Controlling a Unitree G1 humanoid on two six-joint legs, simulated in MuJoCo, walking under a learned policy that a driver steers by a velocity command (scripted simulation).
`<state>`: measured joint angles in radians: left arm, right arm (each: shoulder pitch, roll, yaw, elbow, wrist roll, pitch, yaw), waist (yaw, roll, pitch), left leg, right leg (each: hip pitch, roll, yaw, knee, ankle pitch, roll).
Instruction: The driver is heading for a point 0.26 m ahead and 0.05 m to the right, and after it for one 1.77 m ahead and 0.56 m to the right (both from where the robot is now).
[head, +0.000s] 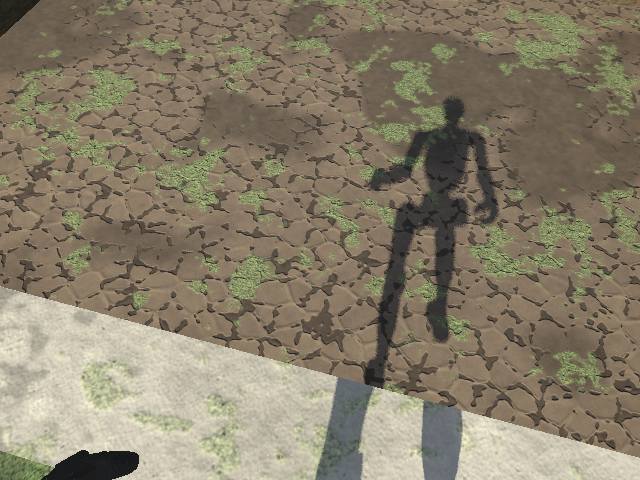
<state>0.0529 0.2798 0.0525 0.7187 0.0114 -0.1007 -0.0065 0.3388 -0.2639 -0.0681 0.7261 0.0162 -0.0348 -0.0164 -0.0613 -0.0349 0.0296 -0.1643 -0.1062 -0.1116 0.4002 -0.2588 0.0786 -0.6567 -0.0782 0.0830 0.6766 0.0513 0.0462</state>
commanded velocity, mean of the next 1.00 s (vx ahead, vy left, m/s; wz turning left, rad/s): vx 0.14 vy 0.00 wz -0.34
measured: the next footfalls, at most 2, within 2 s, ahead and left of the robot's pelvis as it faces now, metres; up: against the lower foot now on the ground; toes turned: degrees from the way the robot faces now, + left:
right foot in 0.12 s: +0.26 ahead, -0.14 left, +0.00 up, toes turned +2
left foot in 0.56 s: +0.24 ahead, +0.09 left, +0.00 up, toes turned -15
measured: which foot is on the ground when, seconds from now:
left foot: down 0.00-0.14, up 0.16-0.54, down 0.56-1.00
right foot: up 0.00-0.10, down 0.12-0.56, up 0.58-1.00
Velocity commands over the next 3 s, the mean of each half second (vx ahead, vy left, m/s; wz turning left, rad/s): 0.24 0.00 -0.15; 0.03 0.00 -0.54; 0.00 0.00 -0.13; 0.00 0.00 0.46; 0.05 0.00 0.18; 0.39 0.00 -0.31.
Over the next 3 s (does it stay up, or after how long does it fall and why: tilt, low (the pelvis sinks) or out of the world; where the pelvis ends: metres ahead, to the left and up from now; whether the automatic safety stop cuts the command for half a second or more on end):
stays up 0.25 -0.02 -0.03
